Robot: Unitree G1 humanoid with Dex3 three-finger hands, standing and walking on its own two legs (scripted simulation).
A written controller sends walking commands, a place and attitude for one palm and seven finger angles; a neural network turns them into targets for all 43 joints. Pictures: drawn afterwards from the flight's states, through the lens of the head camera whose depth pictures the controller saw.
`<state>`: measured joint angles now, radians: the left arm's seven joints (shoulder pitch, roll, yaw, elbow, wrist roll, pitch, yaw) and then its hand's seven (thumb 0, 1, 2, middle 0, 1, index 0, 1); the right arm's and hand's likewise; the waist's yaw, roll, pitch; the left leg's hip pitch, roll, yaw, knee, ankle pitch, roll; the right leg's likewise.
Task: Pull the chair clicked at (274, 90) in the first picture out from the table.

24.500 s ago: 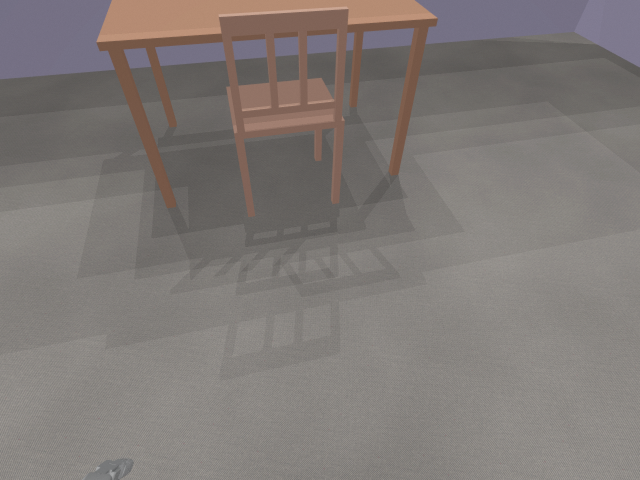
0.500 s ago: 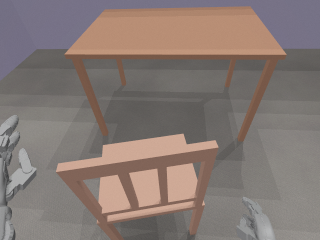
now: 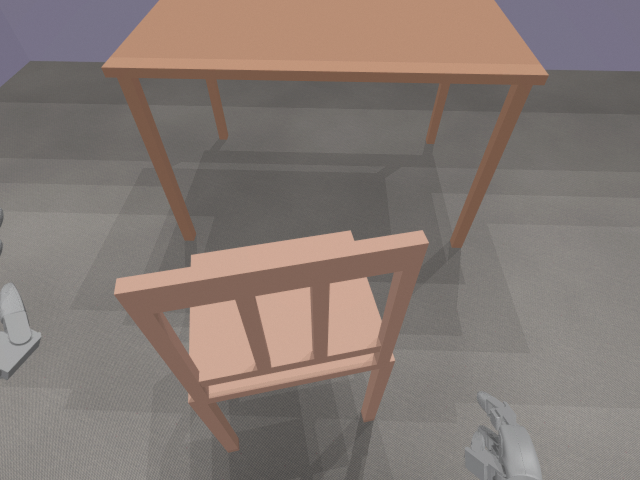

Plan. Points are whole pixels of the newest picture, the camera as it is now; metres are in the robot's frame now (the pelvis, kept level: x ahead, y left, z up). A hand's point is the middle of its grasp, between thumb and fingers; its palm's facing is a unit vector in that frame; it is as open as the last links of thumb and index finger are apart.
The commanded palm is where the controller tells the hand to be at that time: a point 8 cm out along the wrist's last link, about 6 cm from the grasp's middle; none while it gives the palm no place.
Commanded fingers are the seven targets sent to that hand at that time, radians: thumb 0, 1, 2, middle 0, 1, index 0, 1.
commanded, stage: step back with the hand held close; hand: left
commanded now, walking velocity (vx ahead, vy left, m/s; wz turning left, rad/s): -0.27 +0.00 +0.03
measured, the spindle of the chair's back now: (255, 333) +0.35 +0.14 -0.11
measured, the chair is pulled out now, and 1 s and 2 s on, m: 0.60 0.60 0.60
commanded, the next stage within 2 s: stop stepping back and stand still in 1.16 s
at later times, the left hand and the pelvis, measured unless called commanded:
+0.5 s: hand out of the picture +0.14 +0.27 +0.17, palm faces +0.50 -0.70 -0.50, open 7.4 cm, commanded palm +0.07 +0.30 +0.18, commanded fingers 0.00 0.90 0.90 -0.20 -0.30 -0.20 -0.30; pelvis -0.05 +0.00 -0.01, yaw +3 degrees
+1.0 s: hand out of the picture +0.09 +0.22 +0.19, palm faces +0.45 -0.76 -0.48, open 7.4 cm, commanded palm +0.02 +0.27 +0.18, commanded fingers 0.00 0.90 0.90 -0.20 -0.30 -0.20 -0.30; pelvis -0.10 -0.04 -0.01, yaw +2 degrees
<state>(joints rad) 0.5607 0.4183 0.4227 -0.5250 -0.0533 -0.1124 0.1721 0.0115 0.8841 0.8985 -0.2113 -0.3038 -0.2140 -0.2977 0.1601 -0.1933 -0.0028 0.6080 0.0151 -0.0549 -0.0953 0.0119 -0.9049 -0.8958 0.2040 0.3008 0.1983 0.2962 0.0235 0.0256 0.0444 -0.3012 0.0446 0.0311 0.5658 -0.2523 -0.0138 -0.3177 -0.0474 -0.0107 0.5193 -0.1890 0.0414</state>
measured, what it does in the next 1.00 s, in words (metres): walks backwards: right foot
